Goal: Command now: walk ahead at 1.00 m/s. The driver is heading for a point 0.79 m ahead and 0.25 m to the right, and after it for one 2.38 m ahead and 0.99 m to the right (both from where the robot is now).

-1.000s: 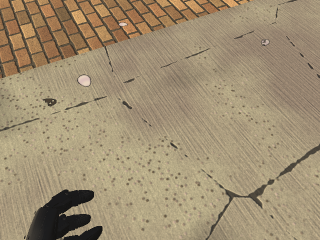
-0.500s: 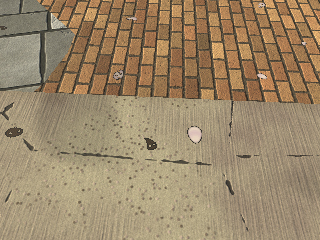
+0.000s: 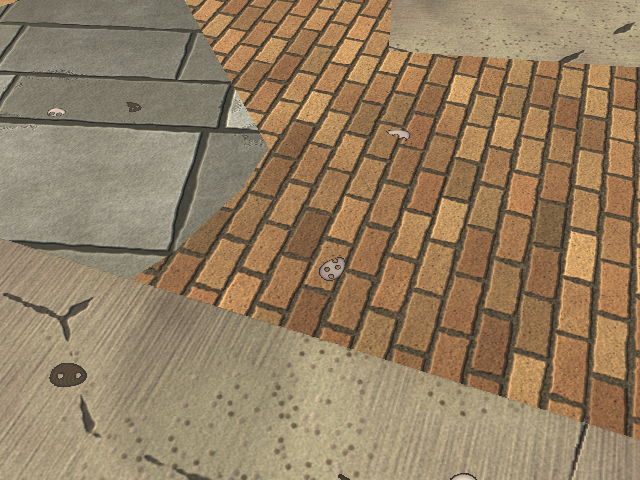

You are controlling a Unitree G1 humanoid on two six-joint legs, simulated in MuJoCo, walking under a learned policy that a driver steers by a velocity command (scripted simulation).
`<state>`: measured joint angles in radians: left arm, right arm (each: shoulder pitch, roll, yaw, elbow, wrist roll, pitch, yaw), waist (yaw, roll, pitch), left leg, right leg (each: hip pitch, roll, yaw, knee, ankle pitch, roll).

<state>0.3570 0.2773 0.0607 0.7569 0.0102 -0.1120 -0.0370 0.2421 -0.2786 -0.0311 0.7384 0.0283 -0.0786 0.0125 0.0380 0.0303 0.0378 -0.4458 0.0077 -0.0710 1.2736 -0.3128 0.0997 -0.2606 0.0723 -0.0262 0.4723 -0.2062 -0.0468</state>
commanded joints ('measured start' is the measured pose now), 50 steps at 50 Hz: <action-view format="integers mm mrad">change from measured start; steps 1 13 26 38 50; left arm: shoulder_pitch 5 213 -77 113 82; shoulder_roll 33 106 -4 173 60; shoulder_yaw -7 7 -9 32 11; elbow -41 53 -157 -123 -22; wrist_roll -20 -52 -47 -52 -47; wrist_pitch -20 39 111 59 98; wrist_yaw -12 51 23 -32 144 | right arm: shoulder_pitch -34 -324 -86 -87 -273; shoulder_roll -31 -105 -51 -102 10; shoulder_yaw -6 -35 -52 -29 -5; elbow -93 -200 6 -154 -191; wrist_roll -12 -6 -33 0 -45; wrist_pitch -17 -78 -43 -134 -38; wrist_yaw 2 30 -5 21 60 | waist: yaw -55 -21 -2 5 22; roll -75 -144 48 -435 -78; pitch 5 18 80 -44 -57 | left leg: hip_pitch -255 105 231 -415 194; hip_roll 104 -34 300 -59 -35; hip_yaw -45 28 1 -72 -8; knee -107 -782 -1109 356 -837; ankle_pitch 20 347 217 -296 938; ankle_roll -14 -81 48 3 -134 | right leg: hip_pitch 144 198 -515 291 -207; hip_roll -244 -237 -296 -208 14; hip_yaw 440 312 136 679 304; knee -293 -167 751 -53 332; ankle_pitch -101 474 -29 104 -217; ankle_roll -190 -124 3 -383 -78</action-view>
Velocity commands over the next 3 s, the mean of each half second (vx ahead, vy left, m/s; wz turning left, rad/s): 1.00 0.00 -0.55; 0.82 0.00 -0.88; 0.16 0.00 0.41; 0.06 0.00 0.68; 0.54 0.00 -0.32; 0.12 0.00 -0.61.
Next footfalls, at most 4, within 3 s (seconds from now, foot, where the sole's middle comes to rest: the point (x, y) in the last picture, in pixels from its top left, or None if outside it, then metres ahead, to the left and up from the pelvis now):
0.30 left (282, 473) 0.50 0.12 -0.77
0.70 right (444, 393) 0.69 -0.22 -0.77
1.08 left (459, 289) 1.08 -0.32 -0.91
1.54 right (524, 305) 1.03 -0.50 -0.91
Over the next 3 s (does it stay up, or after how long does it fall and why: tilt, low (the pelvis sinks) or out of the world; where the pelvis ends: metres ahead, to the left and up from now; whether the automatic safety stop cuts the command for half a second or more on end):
stays up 1.47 -0.47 -0.14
